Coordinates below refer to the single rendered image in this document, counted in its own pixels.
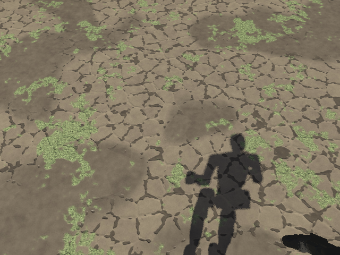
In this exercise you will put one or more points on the right robot hand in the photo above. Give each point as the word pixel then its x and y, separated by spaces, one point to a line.
pixel 313 244

